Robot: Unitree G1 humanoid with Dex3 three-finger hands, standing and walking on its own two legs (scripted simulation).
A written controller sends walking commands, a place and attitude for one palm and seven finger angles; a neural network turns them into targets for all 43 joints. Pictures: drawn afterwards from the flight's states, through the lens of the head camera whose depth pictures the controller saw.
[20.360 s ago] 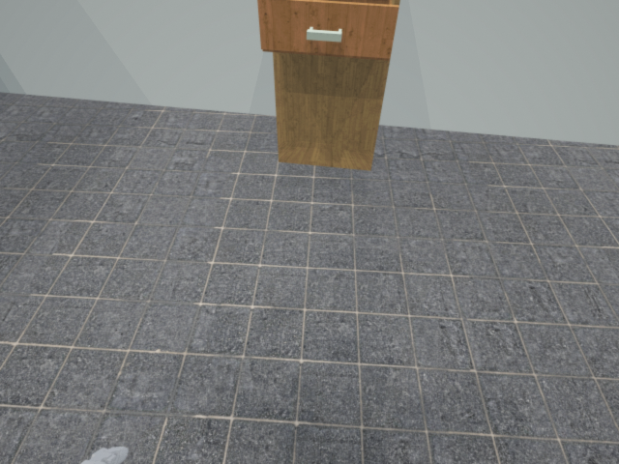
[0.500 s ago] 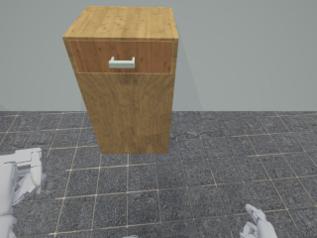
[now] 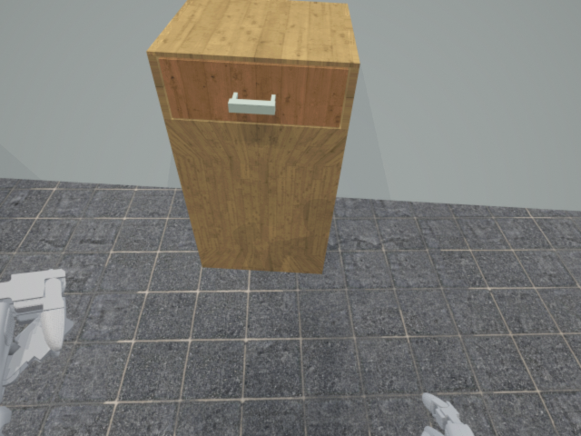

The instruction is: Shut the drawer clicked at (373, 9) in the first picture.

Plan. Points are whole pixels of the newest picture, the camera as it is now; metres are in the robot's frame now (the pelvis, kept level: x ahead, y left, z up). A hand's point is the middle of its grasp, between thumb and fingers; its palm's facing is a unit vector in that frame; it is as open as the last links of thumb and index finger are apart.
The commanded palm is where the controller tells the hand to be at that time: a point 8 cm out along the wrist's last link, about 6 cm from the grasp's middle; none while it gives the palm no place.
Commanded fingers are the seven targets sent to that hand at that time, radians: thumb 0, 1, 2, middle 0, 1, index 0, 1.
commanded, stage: let the arm hang, fingers relaxed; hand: left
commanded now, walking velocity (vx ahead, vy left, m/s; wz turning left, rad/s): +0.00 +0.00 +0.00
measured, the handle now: (253, 102) +0.84 +0.15 +0.03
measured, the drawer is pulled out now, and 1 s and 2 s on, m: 0.00 0.00 0.00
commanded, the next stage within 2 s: look to check the result in 1.12 s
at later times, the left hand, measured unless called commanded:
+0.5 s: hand out of the picture +0.02 +0.19 -0.17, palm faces +0.13 -0.96 -0.24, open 4.3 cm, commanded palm none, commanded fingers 0.00 0.90 0.90 -0.40 -0.52 -0.40 -0.52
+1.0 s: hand out of the picture -0.03 +0.14 -0.17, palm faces +0.11 -0.98 -0.15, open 7.3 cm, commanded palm none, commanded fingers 0.00 0.90 0.90 -0.20 -0.30 -0.20 -0.30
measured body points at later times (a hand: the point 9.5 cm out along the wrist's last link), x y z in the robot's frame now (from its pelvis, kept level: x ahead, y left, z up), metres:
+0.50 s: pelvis -0.01 -0.02 +0.00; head +0.01 +0.00 +0.45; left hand +0.02 +0.24 -0.15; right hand +0.02 -0.26 -0.15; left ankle -0.02 +0.08 -0.73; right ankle +0.03 -0.11 -0.73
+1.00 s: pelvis -0.01 -0.02 +0.01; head +0.00 -0.02 +0.46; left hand -0.04 +0.19 -0.15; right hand -0.03 -0.22 -0.15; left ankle -0.02 +0.08 -0.73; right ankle +0.03 -0.11 -0.73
